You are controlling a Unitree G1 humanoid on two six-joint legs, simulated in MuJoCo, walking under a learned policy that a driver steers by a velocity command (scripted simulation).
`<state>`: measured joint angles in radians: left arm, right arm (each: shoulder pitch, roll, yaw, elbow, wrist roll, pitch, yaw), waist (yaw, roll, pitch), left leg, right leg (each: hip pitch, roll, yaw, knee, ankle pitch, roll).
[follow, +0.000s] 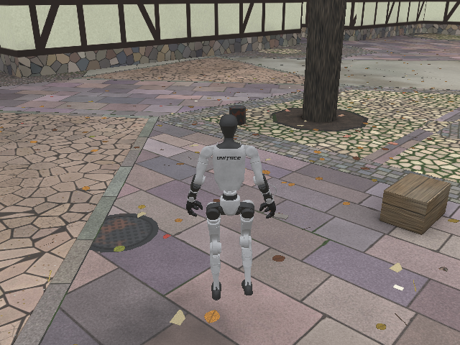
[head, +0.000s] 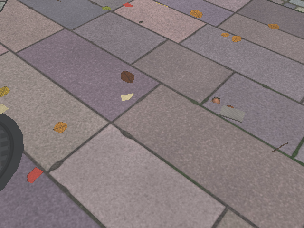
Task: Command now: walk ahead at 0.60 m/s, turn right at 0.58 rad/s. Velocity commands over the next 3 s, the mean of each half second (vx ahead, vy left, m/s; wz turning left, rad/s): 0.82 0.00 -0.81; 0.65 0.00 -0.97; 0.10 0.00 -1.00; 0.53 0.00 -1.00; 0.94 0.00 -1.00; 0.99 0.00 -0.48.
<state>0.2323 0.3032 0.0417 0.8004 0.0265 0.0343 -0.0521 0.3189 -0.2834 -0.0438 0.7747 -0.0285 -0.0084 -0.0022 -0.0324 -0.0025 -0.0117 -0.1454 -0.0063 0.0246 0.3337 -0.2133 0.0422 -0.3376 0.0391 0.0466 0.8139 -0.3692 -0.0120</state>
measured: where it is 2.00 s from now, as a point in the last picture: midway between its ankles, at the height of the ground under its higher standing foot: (266, 192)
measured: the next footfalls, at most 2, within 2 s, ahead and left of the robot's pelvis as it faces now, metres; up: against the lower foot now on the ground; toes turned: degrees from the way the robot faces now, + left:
right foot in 0.22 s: +0.11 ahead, -0.15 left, +0.00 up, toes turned -15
left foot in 0.64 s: +0.60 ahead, -0.17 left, +0.00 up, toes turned -35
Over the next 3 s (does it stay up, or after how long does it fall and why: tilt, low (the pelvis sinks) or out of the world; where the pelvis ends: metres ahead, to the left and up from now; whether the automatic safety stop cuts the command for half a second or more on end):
stays up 0.04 -1.21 -0.03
